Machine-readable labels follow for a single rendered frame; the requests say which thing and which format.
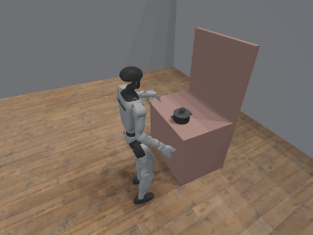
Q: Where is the table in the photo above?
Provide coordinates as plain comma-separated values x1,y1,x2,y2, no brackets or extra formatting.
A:
148,27,260,186

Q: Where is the robot right shin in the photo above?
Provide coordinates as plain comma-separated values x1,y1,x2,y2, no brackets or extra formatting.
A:
138,173,154,200

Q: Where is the lid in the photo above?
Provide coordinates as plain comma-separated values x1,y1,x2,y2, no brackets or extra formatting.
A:
173,108,191,118

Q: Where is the right robot upper arm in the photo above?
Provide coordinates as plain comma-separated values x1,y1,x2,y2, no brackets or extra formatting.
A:
132,102,148,142

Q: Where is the robot head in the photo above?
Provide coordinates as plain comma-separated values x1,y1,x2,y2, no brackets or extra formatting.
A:
119,66,143,102

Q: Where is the knob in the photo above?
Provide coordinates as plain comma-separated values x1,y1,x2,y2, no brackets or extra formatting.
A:
179,107,186,113

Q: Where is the robot left hand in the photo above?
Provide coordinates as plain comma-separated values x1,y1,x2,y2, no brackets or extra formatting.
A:
145,90,161,103

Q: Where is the pot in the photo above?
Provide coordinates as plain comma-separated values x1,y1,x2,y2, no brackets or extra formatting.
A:
171,113,192,124

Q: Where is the robot right forearm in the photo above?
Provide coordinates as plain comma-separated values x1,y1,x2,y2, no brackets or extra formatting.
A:
139,134,166,152

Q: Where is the robot right hand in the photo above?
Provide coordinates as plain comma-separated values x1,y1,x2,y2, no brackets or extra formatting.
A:
162,145,177,158

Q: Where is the left robot upper arm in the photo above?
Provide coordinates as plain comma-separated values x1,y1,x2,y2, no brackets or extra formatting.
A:
116,84,128,101

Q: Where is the robot left forearm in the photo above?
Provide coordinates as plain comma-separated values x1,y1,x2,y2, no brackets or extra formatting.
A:
136,90,148,99

